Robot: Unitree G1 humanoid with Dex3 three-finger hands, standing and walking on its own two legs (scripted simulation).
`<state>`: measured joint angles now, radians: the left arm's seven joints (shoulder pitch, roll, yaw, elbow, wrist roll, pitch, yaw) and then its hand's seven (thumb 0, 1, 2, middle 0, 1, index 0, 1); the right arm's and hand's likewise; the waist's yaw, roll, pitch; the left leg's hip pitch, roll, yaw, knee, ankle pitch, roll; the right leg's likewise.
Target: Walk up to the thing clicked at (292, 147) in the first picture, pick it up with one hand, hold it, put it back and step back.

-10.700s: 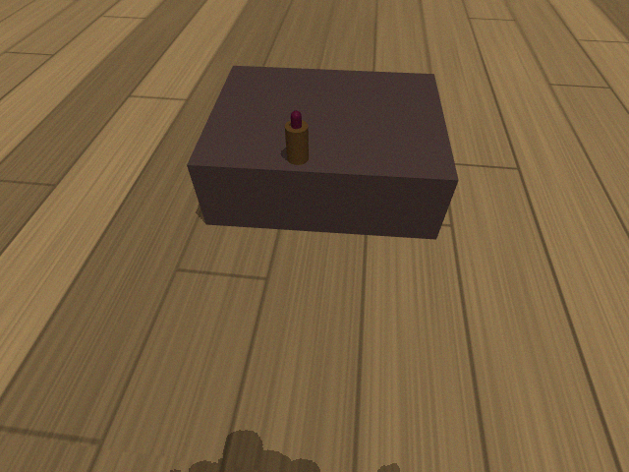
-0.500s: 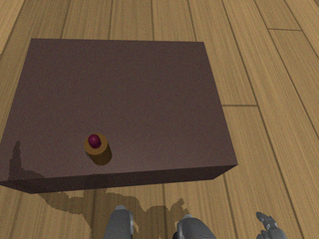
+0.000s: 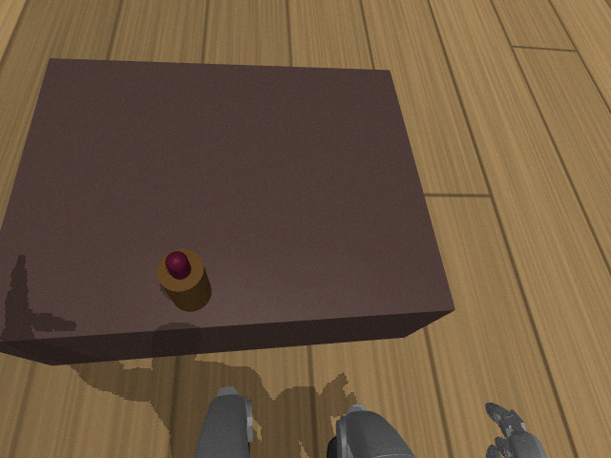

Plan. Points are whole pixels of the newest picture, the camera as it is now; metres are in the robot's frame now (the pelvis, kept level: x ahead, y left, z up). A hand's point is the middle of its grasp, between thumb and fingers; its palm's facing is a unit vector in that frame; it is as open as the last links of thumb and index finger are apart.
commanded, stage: go down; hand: left
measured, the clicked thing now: (184, 277) +0.43 +0.21 -0.26
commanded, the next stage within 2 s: approach in 0.74 s
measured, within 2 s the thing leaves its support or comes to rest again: neither
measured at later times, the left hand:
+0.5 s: hand out of the picture +0.34 +0.41 +0.01, palm faces +0.24 -0.96 -0.10, open 17.3 cm
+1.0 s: hand out of the picture +0.35 +0.41 +0.01, palm faces +0.25 -0.97 -0.07, open 17.3 cm
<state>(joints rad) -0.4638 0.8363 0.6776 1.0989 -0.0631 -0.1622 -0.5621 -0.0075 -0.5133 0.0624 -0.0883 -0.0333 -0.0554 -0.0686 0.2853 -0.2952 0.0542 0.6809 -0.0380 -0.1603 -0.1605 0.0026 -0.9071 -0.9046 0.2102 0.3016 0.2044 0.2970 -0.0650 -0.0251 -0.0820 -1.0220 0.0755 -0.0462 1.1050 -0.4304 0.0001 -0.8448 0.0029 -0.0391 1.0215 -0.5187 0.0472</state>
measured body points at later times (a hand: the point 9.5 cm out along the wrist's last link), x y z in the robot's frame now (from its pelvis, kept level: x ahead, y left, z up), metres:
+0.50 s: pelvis +0.00 +0.00 +0.00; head +0.13 +0.05 +0.42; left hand +0.33 +0.46 +0.02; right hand +0.09 -0.28 -0.09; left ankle +0.05 +0.11 -0.66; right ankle -0.02 -0.16 -0.66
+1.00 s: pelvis -0.01 +0.00 -0.01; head +0.13 +0.05 +0.42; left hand +0.33 +0.46 +0.02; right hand +0.09 -0.28 -0.10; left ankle +0.05 +0.11 -0.66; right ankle -0.02 -0.16 -0.66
